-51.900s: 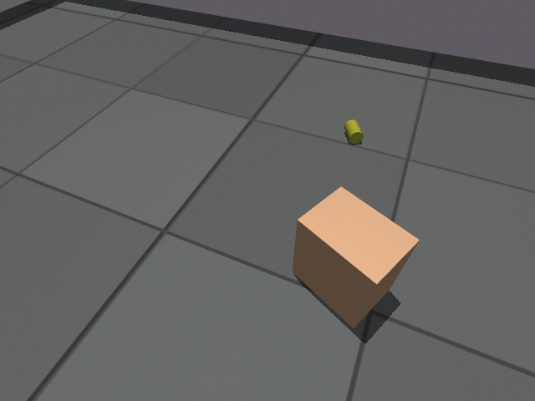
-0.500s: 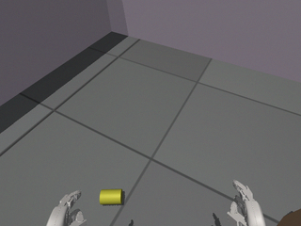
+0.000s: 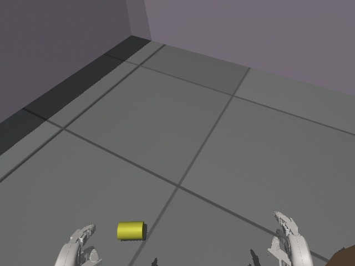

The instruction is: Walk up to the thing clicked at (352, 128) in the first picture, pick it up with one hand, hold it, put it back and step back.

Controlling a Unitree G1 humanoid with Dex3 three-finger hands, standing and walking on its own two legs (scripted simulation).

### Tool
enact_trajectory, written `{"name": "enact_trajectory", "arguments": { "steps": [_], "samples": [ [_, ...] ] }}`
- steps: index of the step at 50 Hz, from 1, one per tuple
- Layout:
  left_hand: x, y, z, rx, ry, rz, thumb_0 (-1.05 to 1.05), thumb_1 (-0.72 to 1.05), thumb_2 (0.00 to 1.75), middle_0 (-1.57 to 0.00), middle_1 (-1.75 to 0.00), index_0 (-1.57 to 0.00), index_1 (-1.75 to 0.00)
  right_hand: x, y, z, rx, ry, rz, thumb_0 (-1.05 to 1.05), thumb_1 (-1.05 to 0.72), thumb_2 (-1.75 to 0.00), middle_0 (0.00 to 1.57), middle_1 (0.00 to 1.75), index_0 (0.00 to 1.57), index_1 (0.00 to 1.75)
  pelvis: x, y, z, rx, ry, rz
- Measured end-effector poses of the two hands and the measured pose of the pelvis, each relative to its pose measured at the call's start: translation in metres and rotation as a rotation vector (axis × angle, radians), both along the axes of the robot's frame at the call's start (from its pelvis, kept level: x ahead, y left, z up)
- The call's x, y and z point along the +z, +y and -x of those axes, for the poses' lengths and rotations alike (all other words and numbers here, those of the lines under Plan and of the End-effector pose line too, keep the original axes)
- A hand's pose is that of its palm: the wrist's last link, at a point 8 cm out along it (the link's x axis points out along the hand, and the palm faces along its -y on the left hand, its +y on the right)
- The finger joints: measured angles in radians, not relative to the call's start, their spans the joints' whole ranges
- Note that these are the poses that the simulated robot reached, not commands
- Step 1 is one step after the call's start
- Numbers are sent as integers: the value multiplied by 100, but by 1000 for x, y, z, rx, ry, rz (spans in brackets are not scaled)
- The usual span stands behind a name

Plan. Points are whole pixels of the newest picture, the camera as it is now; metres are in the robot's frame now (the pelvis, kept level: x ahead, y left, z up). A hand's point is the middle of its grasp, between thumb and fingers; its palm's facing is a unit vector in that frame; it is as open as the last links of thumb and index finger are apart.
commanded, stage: home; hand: left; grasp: from above
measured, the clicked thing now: (131, 230) +0.43 +0.24 -0.67
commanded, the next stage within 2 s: stand in 0.02 s
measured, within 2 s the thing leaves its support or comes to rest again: neither
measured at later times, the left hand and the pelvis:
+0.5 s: hand out of the picture +0.08 +0.24 -0.11, palm faces +0.04 -0.94 -0.33, open 7.4 cm; pelvis -0.01 +0.01 +0.04, yaw +0 degrees
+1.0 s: hand out of the picture +0.01 +0.25 -0.10, palm faces +0.04 -0.94 -0.35, open 7.4 cm; pelvis -0.02 +0.01 +0.06, yaw +1 degrees
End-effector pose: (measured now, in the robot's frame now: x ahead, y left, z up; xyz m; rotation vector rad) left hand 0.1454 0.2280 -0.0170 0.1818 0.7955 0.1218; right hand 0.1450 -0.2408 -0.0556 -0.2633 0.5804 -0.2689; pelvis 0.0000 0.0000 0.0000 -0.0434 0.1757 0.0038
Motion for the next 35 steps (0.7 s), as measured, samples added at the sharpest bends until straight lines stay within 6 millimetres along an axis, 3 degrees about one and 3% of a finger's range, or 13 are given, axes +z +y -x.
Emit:
{"name": "enact_trajectory", "arguments": {
  "steps": [7,12,22,35],
  "samples": [
    [-2,1,-3,-15,-19,-26,1,91,90,-20,-30,-20,-30,-2,0,-1,24,23,13,1,-90,-89,21,30,21,30,1,0,0,1,-24,-4],
    [-27,21,-2,-28,6,-113,1,90,90,-20,-30,-20,-30,-20,-10,11,152,309,36,1,-90,-89,21,30,21,30,14,-1,8,0,-112,-38],
    [-53,55,59,59,235,-125,1,91,90,-20,-30,-20,-30,-15,-29,54,48,483,-2,1,-90,-89,21,30,21,30,34,6,9,-1,-187,-42],
    [-54,60,125,122,433,-87,1,91,90,-20,-30,-20,-30,-11,-14,88,11,596,-51,1,-90,-89,20,30,21,30,56,14,14,5,-242,-40]
  ]
}}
